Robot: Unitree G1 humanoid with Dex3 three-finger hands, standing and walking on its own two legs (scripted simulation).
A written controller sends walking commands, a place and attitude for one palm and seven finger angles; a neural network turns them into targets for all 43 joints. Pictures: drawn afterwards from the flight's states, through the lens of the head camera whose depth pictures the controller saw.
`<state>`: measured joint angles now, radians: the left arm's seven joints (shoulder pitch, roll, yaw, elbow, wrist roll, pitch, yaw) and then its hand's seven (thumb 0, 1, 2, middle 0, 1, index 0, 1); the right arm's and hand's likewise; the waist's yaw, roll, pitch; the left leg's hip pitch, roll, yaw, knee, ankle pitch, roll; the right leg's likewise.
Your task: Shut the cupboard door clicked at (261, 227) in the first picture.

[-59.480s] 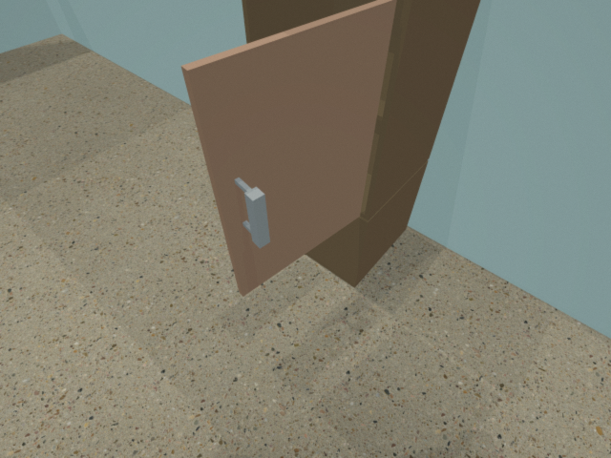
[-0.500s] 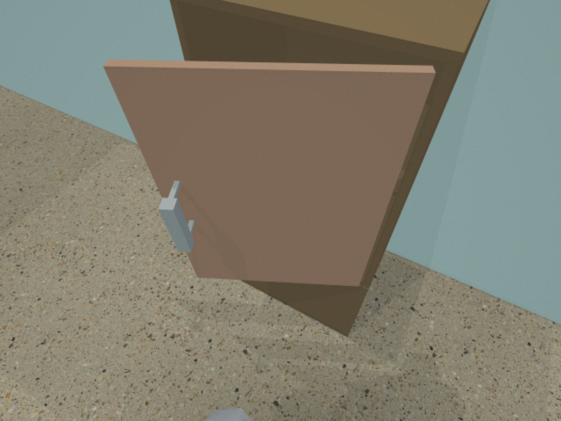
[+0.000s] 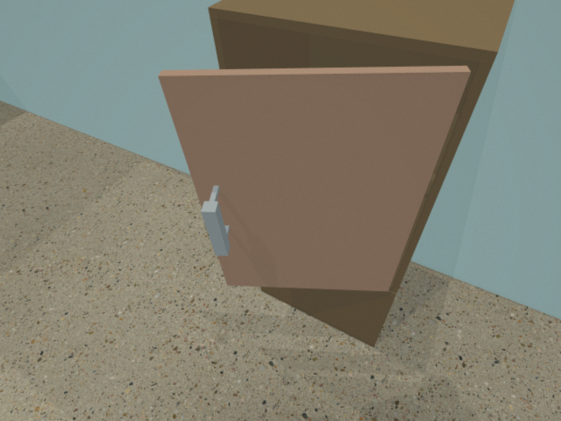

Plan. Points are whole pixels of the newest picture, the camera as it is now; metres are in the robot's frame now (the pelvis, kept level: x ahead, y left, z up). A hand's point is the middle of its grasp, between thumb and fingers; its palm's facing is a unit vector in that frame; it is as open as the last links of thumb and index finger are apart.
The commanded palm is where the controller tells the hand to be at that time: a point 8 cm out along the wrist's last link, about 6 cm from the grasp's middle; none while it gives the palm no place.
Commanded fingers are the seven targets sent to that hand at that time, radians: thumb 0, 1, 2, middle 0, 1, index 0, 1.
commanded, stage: come to a stop and stand still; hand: left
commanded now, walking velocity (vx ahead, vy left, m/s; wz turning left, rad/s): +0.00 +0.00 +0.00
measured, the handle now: (219, 221) +0.47 +0.17 -0.03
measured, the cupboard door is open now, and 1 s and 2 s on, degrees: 26 26 26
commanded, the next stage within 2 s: look again from close up in 0.22 s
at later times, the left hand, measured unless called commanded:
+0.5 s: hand out of the picture +0.03 +0.17 -0.16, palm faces -0.03 -0.98 -0.21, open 7.3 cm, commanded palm none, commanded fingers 0.00 0.90 0.90 -0.20 -0.30 -0.20 -0.30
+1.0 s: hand out of the picture +0.03 +0.15 -0.16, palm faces +0.06 -0.98 -0.19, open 7.3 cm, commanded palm +0.12 +0.19 -0.06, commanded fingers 0.00 0.90 0.90 -0.24 -0.34 -0.24 -0.34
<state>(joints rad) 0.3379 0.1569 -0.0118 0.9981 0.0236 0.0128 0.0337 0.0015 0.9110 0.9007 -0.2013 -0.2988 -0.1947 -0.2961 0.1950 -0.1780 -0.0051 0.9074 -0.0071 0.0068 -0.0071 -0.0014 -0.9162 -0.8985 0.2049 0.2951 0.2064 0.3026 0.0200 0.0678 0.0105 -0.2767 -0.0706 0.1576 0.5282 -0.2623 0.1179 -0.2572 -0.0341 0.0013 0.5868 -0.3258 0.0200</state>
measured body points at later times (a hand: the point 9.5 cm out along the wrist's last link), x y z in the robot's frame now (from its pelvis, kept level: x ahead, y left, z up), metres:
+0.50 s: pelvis +0.01 +0.00 +0.01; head +0.03 -0.01 +0.46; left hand +0.03 +0.23 -0.15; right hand -0.01 -0.22 -0.15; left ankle +0.02 +0.04 -0.73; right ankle -0.01 -0.14 -0.73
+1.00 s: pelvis +0.03 -0.02 +0.01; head +0.05 -0.02 +0.46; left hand +0.02 +0.20 -0.15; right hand +0.04 -0.25 -0.15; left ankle +0.02 +0.04 -0.73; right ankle -0.01 -0.14 -0.73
